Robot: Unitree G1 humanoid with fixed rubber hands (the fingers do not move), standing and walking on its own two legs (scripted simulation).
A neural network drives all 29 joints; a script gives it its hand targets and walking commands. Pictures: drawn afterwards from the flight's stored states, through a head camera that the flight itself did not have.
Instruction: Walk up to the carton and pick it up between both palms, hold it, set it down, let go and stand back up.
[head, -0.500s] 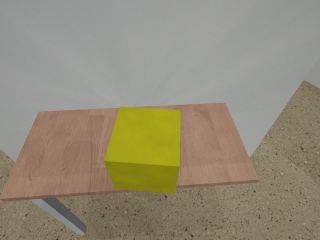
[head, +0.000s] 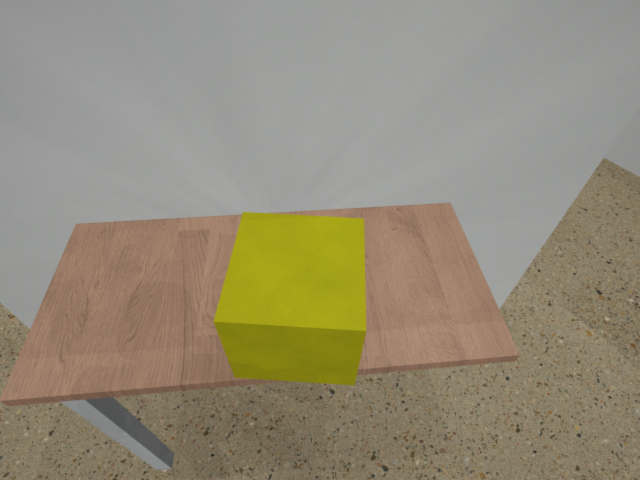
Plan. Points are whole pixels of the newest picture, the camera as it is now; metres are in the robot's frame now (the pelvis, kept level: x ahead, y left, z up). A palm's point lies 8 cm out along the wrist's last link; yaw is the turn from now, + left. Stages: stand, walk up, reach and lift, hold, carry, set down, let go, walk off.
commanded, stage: walk up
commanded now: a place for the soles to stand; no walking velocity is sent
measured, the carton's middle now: (298, 298) +0.39 +0.03 -0.04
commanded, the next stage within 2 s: reach and lift in 0.06 s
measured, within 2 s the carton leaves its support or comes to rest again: neither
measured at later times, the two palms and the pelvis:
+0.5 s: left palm out of the picture +0.12 +0.26 -0.10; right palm out of the picture +0.11 -0.28 -0.08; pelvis -0.03 -0.01 -0.01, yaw +3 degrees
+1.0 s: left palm out of the picture +0.11 +0.26 -0.06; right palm out of the picture +0.11 -0.22 -0.05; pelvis -0.05 +0.00 +0.00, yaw +1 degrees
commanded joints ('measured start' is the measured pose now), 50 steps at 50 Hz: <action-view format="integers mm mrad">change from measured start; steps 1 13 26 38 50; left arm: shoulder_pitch -39 -25 -63 -10 33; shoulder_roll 222 107 90 97 77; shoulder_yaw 36 169 140 119 105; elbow -62 -770 -881 -896 -910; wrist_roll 1 126 73 -2 -62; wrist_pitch -16 517 458 365 232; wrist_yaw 11 -34 -7 -14 -40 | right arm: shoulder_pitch -45 10 55 133 183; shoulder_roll -208 -215 -72 30 166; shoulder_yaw -39 -126 -95 -99 -66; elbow -52 -266 -573 -848 -957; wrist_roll -2 32 33 5 10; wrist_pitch -16 -153 -77 -11 -13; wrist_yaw -11 43 41 -2 -46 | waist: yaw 5 -35 -19 15 32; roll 2 -30 33 37 -13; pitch -82 -290 -95 -59 -34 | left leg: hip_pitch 4 20 -98 -225 -164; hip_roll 143 26 7 23 5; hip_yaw -123 -72 -33 -4 6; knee -46 290 107 -21 -51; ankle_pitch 317 498 120 -68 -10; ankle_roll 13 -56 -25 17 17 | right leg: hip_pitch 8 -31 -55 27 34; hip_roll -129 -20 -5 15 -5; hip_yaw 99 -118 -47 -36 -4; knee -21 192 47 17 -57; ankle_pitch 381 733 217 57 -1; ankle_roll -26 -17 -25 -4 4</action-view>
